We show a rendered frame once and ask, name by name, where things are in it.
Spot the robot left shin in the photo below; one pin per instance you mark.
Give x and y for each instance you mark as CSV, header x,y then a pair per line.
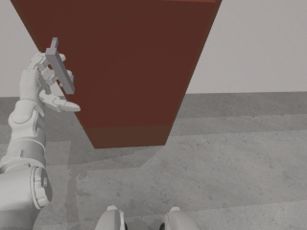
x,y
112,207

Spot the left robot upper arm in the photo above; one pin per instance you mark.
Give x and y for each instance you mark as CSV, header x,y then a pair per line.
x,y
23,193

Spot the handle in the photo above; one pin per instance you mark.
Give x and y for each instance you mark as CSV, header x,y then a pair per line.
x,y
57,64

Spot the left robot forearm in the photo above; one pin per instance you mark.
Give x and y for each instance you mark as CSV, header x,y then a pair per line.
x,y
28,140

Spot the robot left hand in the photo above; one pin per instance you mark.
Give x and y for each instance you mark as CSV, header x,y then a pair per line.
x,y
32,84

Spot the cupboard door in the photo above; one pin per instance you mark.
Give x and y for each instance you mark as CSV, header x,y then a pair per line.
x,y
130,59

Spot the right robot thigh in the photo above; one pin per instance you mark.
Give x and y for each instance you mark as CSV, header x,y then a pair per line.
x,y
179,220

